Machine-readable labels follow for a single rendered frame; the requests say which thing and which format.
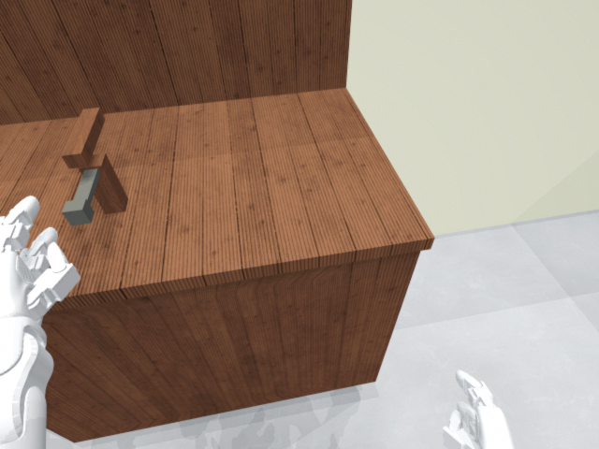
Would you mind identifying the robot right hand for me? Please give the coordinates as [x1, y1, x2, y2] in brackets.
[443, 370, 515, 449]

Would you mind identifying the robot left hand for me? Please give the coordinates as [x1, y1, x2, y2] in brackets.
[0, 196, 80, 326]

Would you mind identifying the robot left forearm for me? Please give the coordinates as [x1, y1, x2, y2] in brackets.
[0, 317, 53, 449]

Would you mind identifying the tap lever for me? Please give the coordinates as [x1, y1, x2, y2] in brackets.
[62, 168, 100, 226]

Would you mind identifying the counter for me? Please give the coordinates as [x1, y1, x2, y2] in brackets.
[0, 0, 435, 442]

